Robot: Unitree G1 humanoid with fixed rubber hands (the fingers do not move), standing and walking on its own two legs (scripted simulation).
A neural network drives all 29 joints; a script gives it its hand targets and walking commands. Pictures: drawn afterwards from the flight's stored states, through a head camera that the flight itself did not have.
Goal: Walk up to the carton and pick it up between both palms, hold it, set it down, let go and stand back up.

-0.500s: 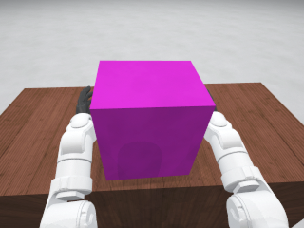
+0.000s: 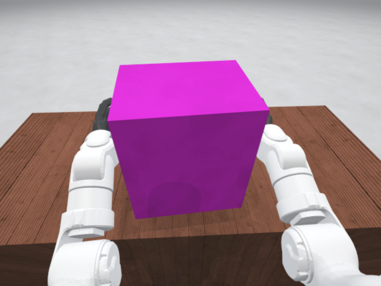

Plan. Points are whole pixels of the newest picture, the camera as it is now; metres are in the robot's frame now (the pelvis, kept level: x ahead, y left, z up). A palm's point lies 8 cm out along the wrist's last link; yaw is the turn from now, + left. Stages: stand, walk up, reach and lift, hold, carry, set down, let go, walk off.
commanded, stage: reach and lift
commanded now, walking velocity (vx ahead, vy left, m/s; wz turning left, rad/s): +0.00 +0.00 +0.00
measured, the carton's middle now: (184, 141) +0.38 +0.04 +0.17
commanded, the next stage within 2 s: hold in 0.56 s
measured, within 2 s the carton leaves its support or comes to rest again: neither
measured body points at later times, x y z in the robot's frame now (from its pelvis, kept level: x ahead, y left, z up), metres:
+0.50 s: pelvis +0.00 +0.00 +0.00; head -0.06 +0.01 +0.45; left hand +0.38 +0.20 +0.22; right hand +0.40 -0.13 +0.21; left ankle +0.02 +0.12 -0.75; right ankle +0.04 -0.12 -0.75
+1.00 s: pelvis -0.01 +0.00 +0.00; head -0.08 +0.01 +0.44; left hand +0.37 +0.19 +0.23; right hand +0.39 -0.14 +0.23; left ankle +0.02 +0.12 -0.75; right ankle +0.04 -0.12 -0.75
